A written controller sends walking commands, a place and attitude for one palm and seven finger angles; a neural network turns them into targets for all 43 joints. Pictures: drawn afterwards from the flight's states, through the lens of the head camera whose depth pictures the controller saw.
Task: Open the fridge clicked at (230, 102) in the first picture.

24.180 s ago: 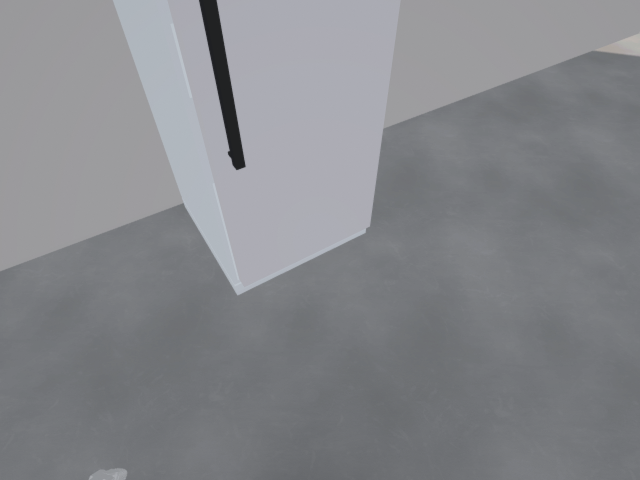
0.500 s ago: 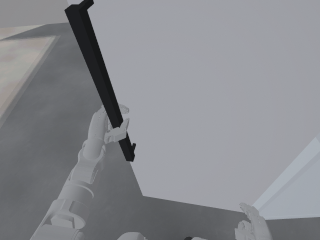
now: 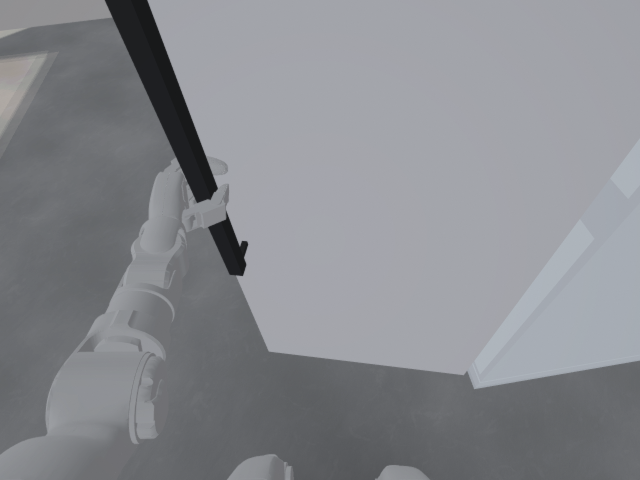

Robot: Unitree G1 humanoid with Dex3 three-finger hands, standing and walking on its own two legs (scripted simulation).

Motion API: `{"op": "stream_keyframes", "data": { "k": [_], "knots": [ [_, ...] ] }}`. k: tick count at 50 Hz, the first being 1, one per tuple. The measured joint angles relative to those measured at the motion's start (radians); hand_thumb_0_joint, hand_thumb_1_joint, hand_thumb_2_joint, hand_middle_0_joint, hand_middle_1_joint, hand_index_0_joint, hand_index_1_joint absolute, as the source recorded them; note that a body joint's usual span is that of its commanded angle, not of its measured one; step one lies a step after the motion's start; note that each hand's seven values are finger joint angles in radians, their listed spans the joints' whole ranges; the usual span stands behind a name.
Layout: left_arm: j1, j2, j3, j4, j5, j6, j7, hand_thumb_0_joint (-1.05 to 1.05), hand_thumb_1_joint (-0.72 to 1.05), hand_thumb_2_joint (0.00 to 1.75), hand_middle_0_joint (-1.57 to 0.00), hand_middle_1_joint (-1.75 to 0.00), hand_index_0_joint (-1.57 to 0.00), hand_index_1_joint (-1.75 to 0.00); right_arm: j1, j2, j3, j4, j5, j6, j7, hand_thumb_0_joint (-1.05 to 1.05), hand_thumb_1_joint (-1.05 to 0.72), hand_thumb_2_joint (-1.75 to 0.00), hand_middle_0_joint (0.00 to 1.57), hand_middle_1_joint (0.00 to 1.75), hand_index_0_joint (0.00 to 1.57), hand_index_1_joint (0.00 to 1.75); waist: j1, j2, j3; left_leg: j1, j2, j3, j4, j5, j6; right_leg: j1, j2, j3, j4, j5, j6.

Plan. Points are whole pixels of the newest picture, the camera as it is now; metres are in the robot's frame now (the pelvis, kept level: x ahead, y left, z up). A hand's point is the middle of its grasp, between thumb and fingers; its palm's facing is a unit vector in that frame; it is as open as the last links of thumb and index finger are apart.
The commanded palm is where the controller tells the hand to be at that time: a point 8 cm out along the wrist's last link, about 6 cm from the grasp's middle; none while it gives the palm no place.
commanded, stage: stop walking and hold the door back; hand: left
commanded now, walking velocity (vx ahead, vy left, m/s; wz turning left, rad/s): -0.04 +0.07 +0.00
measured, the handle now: (201, 156) +0.49 +0.14 +0.13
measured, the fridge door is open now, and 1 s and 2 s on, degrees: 73 74 72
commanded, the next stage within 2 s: loosen the grip on the handle in 0.66 s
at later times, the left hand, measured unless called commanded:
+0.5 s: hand (215, 212) +0.44 +0.13 +0.09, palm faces -0.02 -0.99 -0.16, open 5.8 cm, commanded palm +0.42 +0.19 +0.08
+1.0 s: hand (213, 211) +0.44 +0.13 +0.09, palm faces -0.03 -0.99 -0.12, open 8.3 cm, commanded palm +0.41 +0.19 +0.09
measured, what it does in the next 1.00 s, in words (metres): steps on the spot: left foot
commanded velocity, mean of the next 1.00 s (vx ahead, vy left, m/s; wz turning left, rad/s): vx -0.03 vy -0.03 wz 0.00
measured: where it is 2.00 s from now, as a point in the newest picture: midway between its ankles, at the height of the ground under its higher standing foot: outside the picture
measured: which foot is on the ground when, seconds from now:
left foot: up 0.00-0.14, down 0.16-1.00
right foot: down 0.00-1.00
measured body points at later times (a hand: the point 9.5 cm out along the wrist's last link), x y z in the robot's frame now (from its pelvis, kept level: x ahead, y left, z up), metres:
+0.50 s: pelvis +0.05 +0.02 +0.01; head +0.09 +0.01 +0.45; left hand +0.43 +0.18 +0.10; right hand +0.22 -0.20 -0.10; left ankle +0.06 +0.15 -0.73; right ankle +0.05 -0.12 -0.73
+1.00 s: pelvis +0.03 +0.02 +0.00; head +0.03 +0.02 +0.45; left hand +0.43 +0.19 +0.09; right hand +0.11 -0.26 -0.10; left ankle +0.06 +0.15 -0.73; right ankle +0.05 -0.12 -0.73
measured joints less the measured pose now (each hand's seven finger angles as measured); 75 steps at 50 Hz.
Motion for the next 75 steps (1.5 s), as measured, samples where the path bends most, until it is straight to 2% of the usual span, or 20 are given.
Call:
{"op": "stream_keyframes", "data": {
  "k": [2, 5, 8, 12, 17, 21, 25, 28, 38, 40, 43, 45, 49, 55, 60, 64, 68, 75],
  "knots": [
    [0.008, 0.001, 0.009, 0.002, 0.005, 0.001, -0.005, -0.03, 0.62, 0.77, -0.40, -1.36, -0.46, -1.40, -0.014, -0.007, 0.004, -0.022, -0.005, -0.010, -0.001, 0.01, -0.91, -0.90, 0.20, 0.30, 0.20, 0.30, -0.009, -0.015, -0.005, 0.003, 0.004, 0.018, -0.064, 0.022, -0.003, 0.015, -0.013, 0.013, -0.027, 0.010, 0.009],
    [0.038, -0.012, 0.007, -0.038, 0.001, 0.002, -0.010, -0.02, 0.63, 0.77, -0.41, -1.37, -0.46, -1.40, -0.033, -0.016, 0.007, -0.063, -0.014, -0.018, -0.002, 0.01, -0.91, -0.90, 0.20, 0.30, 0.20, 0.30, -0.014, -0.033, -0.013, 0.061, 0.014, 0.041, -0.252, 0.098, -0.006, 0.031, -0.025, 0.028, -0.038, 0.008, 0.025],
    [0.088, -0.041, -0.021, -0.136, -0.007, -0.001, -0.012, 0.00, 0.65, 0.78, -0.42, -1.38, -0.46, -1.40, -0.045, -0.034, -0.003, -0.107, -0.017, -0.019, 0.000, 0.01, -0.91, -0.90, 0.20, 0.30, 0.20, 0.30, -0.012, -0.012, -0.028, 0.138, 0.038, 0.027, -0.435, 0.226, 0.002, 0.019, -0.008, 0.025, 0.003, -0.024, 0.045],
    [0.192, -0.063, -0.070, -0.314, -0.026, -0.004, -0.007, 0.02, 0.67, 0.77, -0.43, -1.39, -0.43, -1.40, -0.081, 0.015, -0.001, -0.141, -0.011, -0.007, 0.008, 0.01, -0.91, -0.90, 0.20, 0.30, 0.20, 0.30, 0.025, -0.043, -0.029, 0.137, 0.037, 0.053, -0.406, 0.187, 0.002, 0.023, -0.010, 0.051, 0.000, -0.033, 0.051],
    [0.320, -0.076, -0.126, -0.512, -0.022, 0.002, 0.007, 0.01, 0.68, 0.77, -0.44, -1.39, -0.39, -1.40, -0.113, 0.075, 0.031, -0.185, -0.009, -0.014, 0.028, 0.01, -0.91, -0.90, 0.20, 0.30, 0.20, 0.30, 0.064, -0.029, -0.032, 0.135, 0.065, 0.049, -0.422, 0.184, -0.011, 0.041, 0.016, 0.045, -0.064, -0.011, 0.047],
    [0.357, -0.086, -0.167, -0.564, -0.024, 0.008, 0.016, 0.00, 0.67, 0.77, -0.44, -1.39, -0.39, -1.40, -0.147, 0.096, 0.051, -0.180, -0.011, -0.005, 0.025, 0.01, -0.91, -0.90, 0.20, 0.30, 0.20, 0.30, 0.099, -0.023, -0.042, 0.136, 0.066, 0.044, -0.433, 0.184, -0.018, 0.042, 0.018, 0.039, -0.070, -0.015, 0.042],
    [0.344, -0.085, -0.192, -0.530, -0.024, 0.014, 0.015, -0.01, 0.65, 0.79, -0.44, -1.39, -0.40, -1.40, -0.178, 0.092, 0.055, -0.165, -0.011, 0.016, 0.012, 0.01, -0.91, -0.90, 0.20, 0.30, 0.20, 0.30, 0.112, -0.015, -0.058, 0.138, 0.059, 0.036, -0.444, 0.188, -0.020, 0.043, 0.011, 0.031, -0.068, -0.022, 0.039],
    [0.332, -0.084, -0.194, -0.497, -0.026, 0.024, 0.017, -0.02, 0.65, 0.80, -0.44, -1.38, -0.40, -1.40, -0.188, 0.080, 0.051, -0.163, -0.008, 0.034, 0.004, 0.01, -0.91, -0.90, 0.20, 0.30, 0.20, 0.30, 0.107, -0.011, -0.071, 0.143, 0.053, 0.033, -0.453, 0.192, -0.020, 0.046, 0.006, 0.027, -0.069, -0.025, 0.039],
    [0.342, -0.077, -0.169, -0.447, -0.026, 0.026, 0.024, -0.03, 0.65, 0.79, -0.43, -1.38, -0.41, -1.40, -0.133, 0.036, 0.027, -0.162, -0.003, 0.081, -0.014, 0.01, -0.91, -0.90, 0.20, 0.30, 0.20, 0.30, 0.064, -0.021, -0.106, 0.157, 0.046, 0.035, -0.472, 0.201, -0.016, 0.058, -0.001, 0.028, -0.084, -0.018, 0.043],
    [0.298, -0.062, -0.147, -0.415, 0.020, 0.029, -0.021, -0.03, 0.63, 0.79, -0.42, -1.38, -0.41, -1.40, -0.116, 0.046, 0.004, -0.153, -0.010, 0.055, 0.004, 0.01, -0.91, -0.90, 0.20, 0.30, 0.20, 0.30, 0.073, -0.046, -0.092, 0.165, 0.046, 0.046, -0.484, 0.210, -0.013, 0.055, -0.001, 0.038, -0.085, -0.010, 0.041],
    [0.222, -0.057, -0.082, -0.314, 0.001, 0.065, -0.078, -0.04, 0.56, 0.77, -0.43, -1.38, -0.42, -1.40, -0.068, 0.049, 0.002, -0.145, -0.001, -0.005, 0.042, 0.01, -0.91, -0.90, 0.20, 0.30, 0.20, 0.30, 0.051, -0.093, -0.139, 0.123, 0.026, 0.038, -0.502, 0.242, -0.019, -0.001, -0.020, 0.030, -0.054, -0.013, 0.036],
    [0.226, -0.053, -0.056, -0.300, -0.007, 0.064, -0.073, -0.04, 0.50, 0.74, -0.41, -1.36, -0.43, -1.40, -0.045, 0.036, 0.000, -0.159, -0.008, -0.027, 0.061, 0.01, -0.91, -0.90, 0.20, 0.30, 0.20, 0.30, 0.032, -0.086, -0.156, 0.103, 0.028, 0.040, -0.486, 0.238, -0.015, -0.020, -0.018, 0.033, -0.046, -0.011, 0.037],
    [0.247, -0.047, -0.048, -0.277, 0.005, -0.009, -0.043, -0.02, 0.30, 0.63, -0.38, -1.33, -0.44, -1.40, -0.002, 0.023, -0.010, -0.167, -0.010, -0.048, 0.080, 0.01, -0.91, -0.90, 0.20, 0.30, 0.20, 0.30, 0.013, -0.073, -0.177, 0.061, 0.032, 0.048, -0.446, 0.226, -0.010, -0.066, -0.015, 0.044, -0.006, -0.016, 0.039],
    [0.227, -0.025, -0.072, -0.233, 0.004, -0.067, -0.025, -0.01, -0.15, 0.40, -0.38, -1.33, -0.43, -1.37, 0.040, 0.021, 0.001, -0.140, 0.002, -0.058, 0.073, 0.01, -0.91, -0.90, 0.20, 0.30, 0.20, 0.30, 0.015, -0.066, -0.172, 0.018, 0.033, 0.045, -0.406, 0.222, -0.005, -0.108, -0.015, 0.044, 0.033, -0.021, 0.039],
    [0.186, -0.011, -0.065, -0.175, -0.011, -0.085, -0.028, -0.01, -0.39, 0.28, -0.37, -1.30, -0.39, -1.32, 0.048, 0.025, 0.016, -0.116, 0.001, -0.073, 0.066, 0.01, -0.91, -0.90, 0.20, 0.30, 0.20, 0.30, 0.017, -0.059, -0.172, -0.011, 0.029, 0.039, -0.392, 0.223, -0.002, -0.134, -0.017, 0.041, 0.045, -0.020, 0.041],
    [0.173, 0.000, -0.068, -0.157, -0.020, -0.105, -0.044, -0.01, -0.48, 0.24, -0.33, -1.26, -0.37, -1.28, 0.049, 0.029, 0.017, -0.120, -0.002, -0.081, 0.068, 0.01, -0.91, -0.90, 0.20, 0.30, 0.20, 0.30, 0.020, -0.055, -0.174, -0.033, 0.028, 0.035, -0.378, 0.218, -0.004, -0.152, -0.018, 0.038, 0.055, -0.024, 0.042],
    [0.179, -0.016, -0.077, -0.172, -0.023, -0.121, -0.055, -0.01, -0.52, 0.22, -0.30, -1.21, -0.35, -1.25, 0.042, 0.028, 0.015, -0.121, -0.005, -0.081, 0.073, 0.01, -0.91, -0.90, 0.20, 0.30, 0.20, 0.30, 0.032, -0.054, -0.179, -0.048, 0.026, 0.031, -0.362, 0.207, -0.002, -0.162, -0.021, 0.034, 0.064, -0.033, 0.044],
    [0.183, -0.032, -0.079, -0.191, -0.003, -0.121, -0.056, -0.01, -0.54, 0.20, -0.28, -1.18, -0.33, -1.21, 0.010, 0.029, 0.016, -0.144, -0.007, -0.062, 0.077, 0.01, -0.91, -0.90, 0.20, 0.30, 0.20, 0.30, 0.037, -0.060, -0.193, -0.067, 0.023, 0.026, -0.339, 0.188, 0.000, -0.175, -0.025, 0.030, 0.081, -0.050, 0.048]
  ]
}}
